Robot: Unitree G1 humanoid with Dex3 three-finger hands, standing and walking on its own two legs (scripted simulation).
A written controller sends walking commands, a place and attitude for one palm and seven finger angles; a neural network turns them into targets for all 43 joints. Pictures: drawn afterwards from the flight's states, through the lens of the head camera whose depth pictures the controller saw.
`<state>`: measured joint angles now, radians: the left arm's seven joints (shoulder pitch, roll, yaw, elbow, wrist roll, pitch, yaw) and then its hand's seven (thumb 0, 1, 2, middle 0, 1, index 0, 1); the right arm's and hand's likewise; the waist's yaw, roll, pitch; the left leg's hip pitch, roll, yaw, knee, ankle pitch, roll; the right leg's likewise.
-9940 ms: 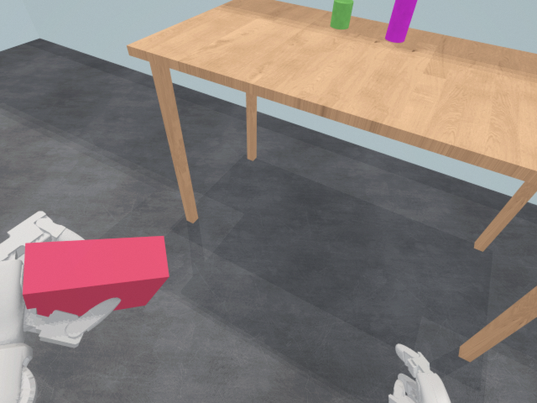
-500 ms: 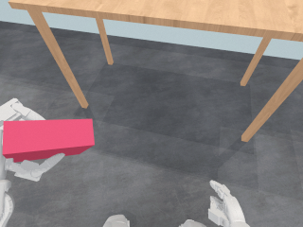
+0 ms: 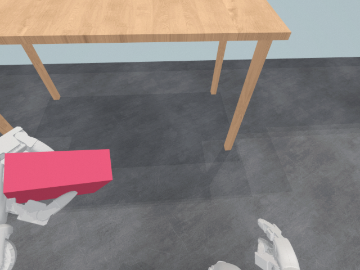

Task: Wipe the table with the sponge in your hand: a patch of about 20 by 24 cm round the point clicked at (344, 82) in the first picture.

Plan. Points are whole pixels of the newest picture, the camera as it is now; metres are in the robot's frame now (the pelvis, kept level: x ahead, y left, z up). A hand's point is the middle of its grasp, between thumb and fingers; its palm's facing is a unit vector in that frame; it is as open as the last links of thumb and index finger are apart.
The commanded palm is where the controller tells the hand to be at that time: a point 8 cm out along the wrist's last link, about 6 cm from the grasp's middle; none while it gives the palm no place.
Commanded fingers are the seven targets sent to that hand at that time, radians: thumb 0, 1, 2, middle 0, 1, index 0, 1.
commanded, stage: turn to face it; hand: left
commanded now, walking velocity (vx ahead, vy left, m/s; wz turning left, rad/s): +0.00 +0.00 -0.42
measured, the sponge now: (74, 175) +0.23 +0.20 +0.15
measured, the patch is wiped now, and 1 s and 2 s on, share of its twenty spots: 0.00 0.00 0.00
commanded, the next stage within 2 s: take the last steps up to it in 0.54 s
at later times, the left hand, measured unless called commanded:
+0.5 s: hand (116, 188) +0.21 +0.12 +0.17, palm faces +0.21 -0.85 -0.48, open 9.4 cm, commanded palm +0.16 +0.18 +0.18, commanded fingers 0.00 0.10 1.30 -1.20 -1.60 -1.20 -1.60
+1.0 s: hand (108, 222) +0.16 +0.12 +0.17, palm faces +0.18 -0.85 -0.49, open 9.4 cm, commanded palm +0.12 +0.18 +0.18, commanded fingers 0.00 0.10 1.30 -1.20 -1.60 -1.20 -1.60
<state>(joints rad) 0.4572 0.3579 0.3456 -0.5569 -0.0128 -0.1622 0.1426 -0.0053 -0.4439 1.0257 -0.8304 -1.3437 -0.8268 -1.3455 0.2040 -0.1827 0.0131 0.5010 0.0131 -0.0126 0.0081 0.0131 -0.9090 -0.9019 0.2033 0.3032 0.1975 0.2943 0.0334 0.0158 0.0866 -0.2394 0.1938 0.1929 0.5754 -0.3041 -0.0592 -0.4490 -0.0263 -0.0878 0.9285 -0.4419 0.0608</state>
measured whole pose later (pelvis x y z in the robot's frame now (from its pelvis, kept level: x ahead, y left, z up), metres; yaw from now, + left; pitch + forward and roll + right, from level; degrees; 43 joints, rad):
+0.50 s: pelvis -0.05 -0.07 +0.00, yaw -10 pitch +2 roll +3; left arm 0.52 0.39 0.37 -0.56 -0.03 -0.17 0.15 -0.01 -0.44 1.03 -0.83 -1.34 -0.83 -1.34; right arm 0.18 -0.27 -0.03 0.57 0.01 0.02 -0.05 0.01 -0.91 -0.90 0.20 0.30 0.19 0.29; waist -0.01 -0.04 0.06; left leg -0.32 0.03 0.07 0.69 -0.43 -0.04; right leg -0.36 0.04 -0.03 0.49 -0.16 -0.09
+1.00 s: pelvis -0.09 -0.07 +0.01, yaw -10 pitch +1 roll +3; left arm 0.53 0.39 0.34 -0.51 -0.01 -0.21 0.14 -0.01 -0.44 1.03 -0.83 -1.34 -0.83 -1.34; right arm 0.24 -0.21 0.01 0.62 -0.01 -0.01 -0.05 0.01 -0.91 -0.90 0.21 0.30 0.20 0.29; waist -0.02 -0.04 0.04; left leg -0.37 0.04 0.10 0.78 -0.42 0.00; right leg -0.34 -0.05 -0.10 0.47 -0.14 -0.06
